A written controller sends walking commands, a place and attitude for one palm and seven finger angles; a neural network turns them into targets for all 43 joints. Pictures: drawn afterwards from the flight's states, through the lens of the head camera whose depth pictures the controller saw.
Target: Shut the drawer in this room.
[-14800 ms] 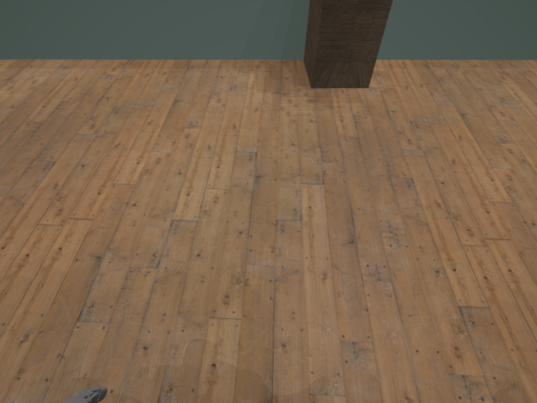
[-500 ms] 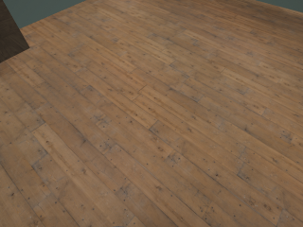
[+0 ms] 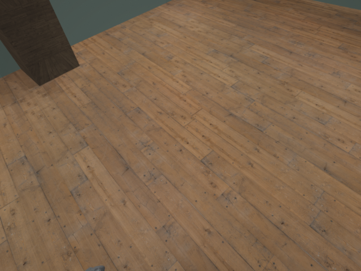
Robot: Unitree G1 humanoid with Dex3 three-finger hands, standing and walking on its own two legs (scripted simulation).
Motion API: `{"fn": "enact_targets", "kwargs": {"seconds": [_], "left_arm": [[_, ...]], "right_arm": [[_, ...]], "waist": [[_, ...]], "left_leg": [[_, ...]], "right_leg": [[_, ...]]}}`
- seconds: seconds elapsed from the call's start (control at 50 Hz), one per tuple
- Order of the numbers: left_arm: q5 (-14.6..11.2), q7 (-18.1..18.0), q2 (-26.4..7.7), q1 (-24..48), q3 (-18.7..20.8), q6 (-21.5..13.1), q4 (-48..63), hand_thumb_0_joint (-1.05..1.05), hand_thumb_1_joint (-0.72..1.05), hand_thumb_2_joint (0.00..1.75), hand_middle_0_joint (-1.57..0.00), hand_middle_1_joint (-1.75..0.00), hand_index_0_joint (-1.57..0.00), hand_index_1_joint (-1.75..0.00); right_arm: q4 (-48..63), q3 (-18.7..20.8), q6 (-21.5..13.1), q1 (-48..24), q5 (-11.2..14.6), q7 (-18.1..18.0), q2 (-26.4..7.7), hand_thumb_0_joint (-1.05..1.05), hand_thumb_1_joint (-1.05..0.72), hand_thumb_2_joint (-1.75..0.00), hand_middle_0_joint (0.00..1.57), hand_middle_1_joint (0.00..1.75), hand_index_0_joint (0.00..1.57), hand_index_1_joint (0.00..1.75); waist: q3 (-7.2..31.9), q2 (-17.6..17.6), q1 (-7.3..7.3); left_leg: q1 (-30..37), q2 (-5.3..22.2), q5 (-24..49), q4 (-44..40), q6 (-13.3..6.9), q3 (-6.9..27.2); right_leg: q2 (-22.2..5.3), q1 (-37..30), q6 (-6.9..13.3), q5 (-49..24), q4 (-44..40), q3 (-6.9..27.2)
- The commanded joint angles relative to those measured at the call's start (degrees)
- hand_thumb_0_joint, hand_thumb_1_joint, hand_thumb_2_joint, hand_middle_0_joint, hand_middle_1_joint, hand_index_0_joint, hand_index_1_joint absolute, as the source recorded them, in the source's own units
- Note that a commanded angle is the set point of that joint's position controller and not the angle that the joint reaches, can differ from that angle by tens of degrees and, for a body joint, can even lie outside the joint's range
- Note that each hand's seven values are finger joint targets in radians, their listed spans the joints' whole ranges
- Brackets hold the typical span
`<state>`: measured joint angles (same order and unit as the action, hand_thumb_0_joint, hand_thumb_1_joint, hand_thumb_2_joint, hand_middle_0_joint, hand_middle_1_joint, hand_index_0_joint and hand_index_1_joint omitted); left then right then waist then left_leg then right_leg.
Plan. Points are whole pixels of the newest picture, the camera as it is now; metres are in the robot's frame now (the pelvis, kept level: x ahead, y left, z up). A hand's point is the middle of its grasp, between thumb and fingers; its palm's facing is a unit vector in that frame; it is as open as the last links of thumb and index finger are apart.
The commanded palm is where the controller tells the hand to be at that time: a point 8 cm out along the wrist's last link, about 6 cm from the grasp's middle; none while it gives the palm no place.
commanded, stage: stand and wait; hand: left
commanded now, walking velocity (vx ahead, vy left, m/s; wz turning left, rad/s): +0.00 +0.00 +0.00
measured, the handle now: out of the picture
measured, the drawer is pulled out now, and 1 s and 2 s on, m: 0.24 0.24 0.24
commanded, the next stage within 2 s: turn or walk to find it in 0.82 s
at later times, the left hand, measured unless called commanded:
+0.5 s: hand out of the picture -0.03 +0.19 -0.17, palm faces +0.08 -0.98 -0.16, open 7.3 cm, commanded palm none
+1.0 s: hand out of the picture -0.03 +0.20 -0.17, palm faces +0.06 -0.98 -0.18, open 7.3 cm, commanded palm none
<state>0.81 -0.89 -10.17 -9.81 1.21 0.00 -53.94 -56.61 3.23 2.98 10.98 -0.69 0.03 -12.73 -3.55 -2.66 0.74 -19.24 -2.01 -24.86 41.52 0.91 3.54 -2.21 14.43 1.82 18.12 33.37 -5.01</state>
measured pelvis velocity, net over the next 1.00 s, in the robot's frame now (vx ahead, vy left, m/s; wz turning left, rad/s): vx -0.03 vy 0.03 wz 0.03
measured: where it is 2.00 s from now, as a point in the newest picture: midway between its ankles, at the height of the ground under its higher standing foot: outside the picture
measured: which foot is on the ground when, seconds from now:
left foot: up 0.00-0.28, down 0.30-1.00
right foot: down 0.00-1.00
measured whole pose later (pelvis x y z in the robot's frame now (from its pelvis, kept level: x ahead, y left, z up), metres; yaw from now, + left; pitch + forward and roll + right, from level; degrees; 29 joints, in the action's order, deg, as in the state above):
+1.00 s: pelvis -0.03 +0.03 +0.01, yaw +2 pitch -2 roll +0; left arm 0.3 -1.9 -8.3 -14.9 0.3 0.9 -64.8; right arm -66.1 0.2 0.1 18.6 -0.3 -1.2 -6.3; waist -2.7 0.7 0.1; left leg -8.6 -0.7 -14.8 25.1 -1.2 -2.8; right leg -4.3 12.0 -1.3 12.4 26.5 -5.7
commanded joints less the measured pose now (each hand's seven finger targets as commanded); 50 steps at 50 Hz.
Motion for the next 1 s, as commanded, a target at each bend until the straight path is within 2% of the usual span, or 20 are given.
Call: {"fn": "enact_targets", "kwargs": {"seconds": [0.0,0.02,0.04,0.12,0.16,0.18,0.22,0.24,0.26,0.28,0.3,0.32,0.34,0.38,0.42,0.48,0.58,0.8,0.9,0.98], "left_arm": [[0.30,-0.96,-10.24,-1.16,2.34,-0.73,1.78,0.00,0.90,0.90,-0.20,-0.30,-0.20,-0.30],[0.29,-0.86,-9.62,-1.15,2.18,-0.90,1.69,0.00,0.90,0.90,-0.20,-0.30,-0.20,-0.30],[0.26,-0.79,-9.31,-1.52,2.07,-1.04,1.37,0.00,0.90,0.90,-0.20,-0.30,-0.20,-0.30],[0.61,-0.87,-9.20,-5.51,2.15,-1.19,-1.23,0.00,0.90,0.90,-0.20,-0.30,-0.20,-0.30],[0.63,-0.96,-10.13,-6.74,2.51,-1.11,-2.69,0.00,0.90,0.90,-0.20,-0.30,-0.20,-0.30],[0.53,-0.95,-9.92,-7.25,2.38,-1.07,-3.56,0.00,0.90,0.90,-0.20,-0.30,-0.20,-0.30],[-0.01,-1.13,-9.50,-6.38,2.13,-0.98,-4.73,0.00,0.90,0.90,-0.20,-0.30,-0.20,-0.30],[-0.43,-1.14,-8.72,-5.46,1.82,-0.85,-5.11,0.00,0.90,0.90,-0.20,-0.30,-0.20,-0.30],[-0.70,-0.97,-6.97,-6.17,1.40,-0.61,-5.26,0.00,0.90,0.90,-0.20,-0.30,-0.20,-0.30],[-0.53,-0.80,-5.57,-6.95,1.04,-0.36,-5.63,0.00,0.90,0.90,-0.20,-0.30,-0.20,-0.30],[-0.33,-0.77,-4.60,-7.11,0.72,-0.27,-6.03,0.00,0.90,0.90,-0.20,-0.30,-0.20,-0.30],[-0.42,-0.78,-4.70,-5.46,0.44,-0.01,-7.05,0.00,0.90,0.90,-0.20,-0.30,-0.20,-0.30],[-0.51,-0.74,-4.97,-5.35,0.28,0.15,-7.54,0.00,0.90,0.90,-0.20,-0.30,-0.20,-0.30],[-0.29,-0.70,-4.77,-7.07,-0.04,0.09,-9.53,0.00,0.90,0.90,-0.20,-0.30,-0.20,-0.30],[-0.26,-0.71,-4.58,-7.38,-0.36,-0.04,-10.49,0.00,0.90,0.90,-0.20,-0.30,-0.20,-0.30],[-0.27,-0.74,-4.29,-7.87,-0.59,-0.15,-11.11,0.00,0.90,0.90,-0.20,-0.30,-0.20,-0.30],[-0.24,-0.81,-3.66,-8.77,-0.69,-0.16,-11.43,0.00,0.90,0.90,-0.20,-0.30,-0.20,-0.30],[-0.31,-1.16,-2.72,-9.71,-0.75,-0.38,-11.35,0.00,0.90,0.90,-0.20,-0.30,-0.20,-0.30],[-0.34,-1.36,-3.03,-8.88,-0.12,0.26,-10.19,0.00,0.90,0.90,-0.20,-0.30,-0.20,-0.30],[-0.03,-1.42,-3.25,-7.84,0.78,0.61,-8.32,0.00,0.90,0.90,-0.20,-0.30,-0.20,-0.30]], "right_arm": [[1.85,1.45,-0.54,0.34,-0.25,-0.13,-3.81,0.00,-0.90,-0.90,0.20,0.30,0.20,0.30],[1.11,1.28,-0.51,1.36,-0.21,-0.04,-3.25,0.00,-0.90,-0.90,0.20,0.30,0.20,0.30],[0.38,1.16,-0.47,2.11,-0.15,-0.08,-3.13,0.00,-0.90,-0.90,0.20,0.30,0.20,0.30],[-0.12,0.38,-0.99,-0.21,0.05,-0.41,-2.03,0.00,-0.90,-0.90,0.20,0.30,0.20,0.30],[-0.60,-0.20,-1.65,-0.55,0.20,-0.71,-1.38,0.00,-0.90,-0.90,0.20,0.30,0.20,0.30],[-1.07,-0.38,-1.85,-0.41,0.25,-0.83,-1.08,0.00,-0.90,-0.90,0.20,0.30,0.20,0.30],[-3.09,-0.93,-2.55,2.45,0.26,-1.23,-0.85,0.00,-0.90,-0.90,0.20,0.30,0.20,0.30],[-4.27,-0.99,-3.03,4.42,0.27,-1.31,-1.43,0.00,-0.90,-0.90,0.20,0.30,0.20,0.30],[-4.71,-0.90,-3.62,4.32,0.07,-1.46,-3.20,0.00,-0.90,-0.90,0.20,0.30,0.20,0.30],[-4.44,-0.70,-3.73,2.97,0.07,-1.58,-4.74,0.00,-0.90,-0.90,0.20,0.30,0.20,0.30],[-4.49,-0.77,-3.74,2.05,-0.01,-1.91,-4.95,0.00,-0.90,-0.90,0.20,0.30,0.20,0.30],[-5.36,-1.08,-3.95,1.65,0.10,-2.00,-4.16,0.00,-0.90,-0.90,0.20,0.30,0.20,0.30],[-5.58,-1.27,-3.84,1.29,0.17,-2.03,-3.70,0.00,-0.90,-0.90,0.20,0.30,0.20,0.30],[-5.96,-1.49,-3.75,0.88,0.22,-2.18,-2.90,0.00,-0.90,-0.90,0.20,0.30,0.20,0.30],[-6.44,-1.69,-3.80,2.60,0.22,-2.28,-1.93,0.00,-0.90,-0.90,0.20,0.30,0.20,0.30],[-6.80,-1.83,-3.86,3.61,0.27,-2.30,-1.96,0.00,-0.90,-0.90,0.20,0.30,0.20,0.30],[-6.95,-2.03,-4.17,4.95,0.26,-2.27,-1.82,0.00,-0.90,-0.90,0.20,0.30,0.20,0.30],[-8.09,-2.00,-4.70,8.33,0.27,-2.28,-0.73,0.00,-0.90,-0.90,0.20,0.30,0.20,0.30],[-7.60,-1.64,-3.92,8.14,0.19,-1.91,-0.89,0.00,-0.90,-0.90,0.20,0.30,0.20,0.30],[-6.09,-0.66,-3.22,7.56,0.13,-1.65,-2.08,0.00,-0.90,-0.90,0.20,0.30,0.20,0.30]], "waist": [[0.11,9.65,-0.45],[1.03,10.25,-0.15],[1.97,11.29,-0.26],[2.16,11.46,-2.43],[4.18,11.43,-3.03],[4.83,11.46,-3.19],[6.69,10.75,-1.74],[7.02,8.95,-0.75],[7.23,3.69,-1.25],[6.55,0.27,-2.14],[5.04,0.39,-2.23],[4.37,-4.73,-1.61],[2.88,-5.65,-1.97],[0.00,-2.59,-2.50],[-0.57,-0.02,-1.71],[-1.28,1.33,-1.52],[-1.93,1.61,-1.60],[-1.48,2.03,-1.64],[-3.12,0.28,-1.93],[-2.50,-0.76,-2.02]], "left_leg": [[-5.90,2.35,-1.23,17.13,0.04,0.47],[-5.50,2.42,0.20,17.08,0.49,-0.46],[-4.84,2.70,1.44,16.83,0.86,-1.08],[-2.23,3.81,-0.62,6.93,1.43,-3.57],[-0.66,3.85,-0.99,-0.80,1.38,-4.75],[0.97,3.52,0.20,-4.41,1.38,-5.36],[7.72,3.56,8.53,-15.52,1.10,-5.72],[12.47,4.68,15.43,-20.74,0.63,-4.92],[16.63,8.40,23.96,-20.69,-0.77,-1.45],[16.47,12.12,27.86,-19.30,-2.27,0.76],[14.51,12.97,27.53,-18.55,-2.84,0.42],[12.21,12.45,27.06,-20.87,-2.91,0.74],[9.52,12.37,23.49,-23.27,-2.90,0.87],[8.48,10.81,20.18,-22.86,-2.17,-0.39],[9.19,9.75,18.40,-23.06,-1.76,-1.36],[9.77,9.64,16.61,-23.72,-1.72,-1.57],[8.44,9.31,13.91,-25.20,-2.02,-1.12],[8.02,9.09,15.50,-25.18,-2.39,-1.36],[2.82,9.49,11.86,-25.37,-2.95,1.29],[-0.23,10.33,11.10,-24.68,-4.06,4.44]], "right_leg": [[-15.68,-1.24,6.58,-17.00,-16.88,13.91],[-14.00,-2.47,5.58,-20.28,-15.88,10.74],[-13.22,-3.30,5.15,-20.98,-15.81,9.11],[-13.57,-5.85,6.43,-25.29,-15.39,9.72],[-13.91,-9.61,7.58,-30.11,-13.60,10.48],[-13.34,-10.36,7.10,-31.64,-12.76,10.18],[-11.50,-9.58,4.79,-31.14,-10.04,8.81],[-10.11,-6.83,2.75,-27.08,-8.57,7.46],[-7.02,-2.60,0.33,-20.68,-7.45,5.56],[-5.06,-0.92,-1.08,-14.40,-8.30,4.41],[-4.53,-1.21,-1.77,-12.85,-10.07,3.90],[-4.33,-3.90,-2.52,-12.10,-9.58,2.34],[-4.00,-5.63,-2.92,-9.77,-9.97,1.97],[-4.47,-5.77,-2.35,-11.52,-11.96,3.33],[-5.03,-5.29,-2.06,-12.15,-13.45,4.04],[-5.01,-4.28,-2.07,-10.44,-14.28,4.20],[-4.90,-4.50,-2.28,-9.11,-14.51,4.26],[-5.11,-5.17,-2.26,-10.66,-13.51,3.97],[-4.85,-4.64,-3.02,-6.89,-10.12,1.63],[-4.28,-3.80,-3.42,-5.06,-6.29,-0.08]]}}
